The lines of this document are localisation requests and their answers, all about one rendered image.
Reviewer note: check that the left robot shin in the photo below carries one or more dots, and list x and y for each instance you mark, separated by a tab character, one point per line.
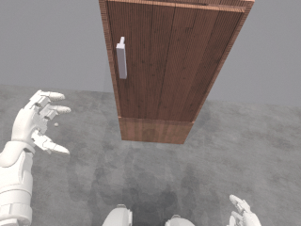
121	206

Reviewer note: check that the left robot thigh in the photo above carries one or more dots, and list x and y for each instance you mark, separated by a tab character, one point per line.
119	217

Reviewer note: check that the handle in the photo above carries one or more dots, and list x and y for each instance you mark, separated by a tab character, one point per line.
121	55

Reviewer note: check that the robot left hand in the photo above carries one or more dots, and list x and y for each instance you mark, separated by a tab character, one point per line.
28	121

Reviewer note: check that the left robot forearm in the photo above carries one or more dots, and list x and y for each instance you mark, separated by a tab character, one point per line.
16	184

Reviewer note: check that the robot right hand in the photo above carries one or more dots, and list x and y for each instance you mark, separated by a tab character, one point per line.
246	217

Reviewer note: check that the cupboard door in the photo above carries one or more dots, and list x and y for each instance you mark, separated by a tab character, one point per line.
172	54

